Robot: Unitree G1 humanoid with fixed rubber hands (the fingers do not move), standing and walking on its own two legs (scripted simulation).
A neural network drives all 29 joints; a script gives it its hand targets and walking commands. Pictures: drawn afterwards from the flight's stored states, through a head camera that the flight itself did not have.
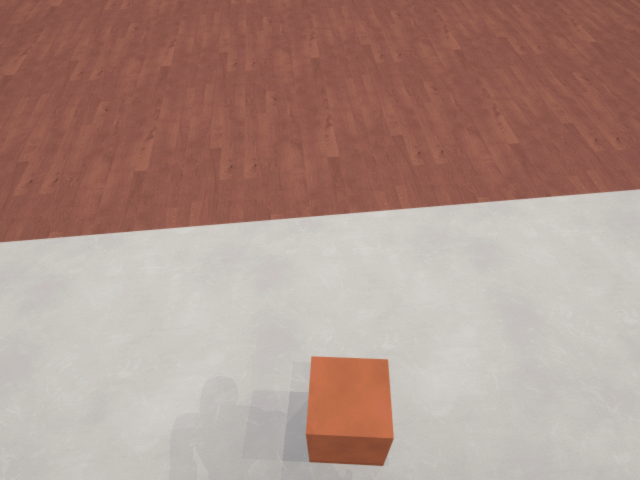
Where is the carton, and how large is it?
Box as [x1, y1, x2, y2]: [306, 356, 393, 465]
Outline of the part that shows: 311,356 306,425 306,438 309,461 382,465 393,438 387,359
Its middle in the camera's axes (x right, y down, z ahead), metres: +0.07 +0.49 +1.09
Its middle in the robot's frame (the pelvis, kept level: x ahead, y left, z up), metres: +0.45 -0.05 -0.65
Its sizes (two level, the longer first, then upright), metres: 0.210 0.200 0.250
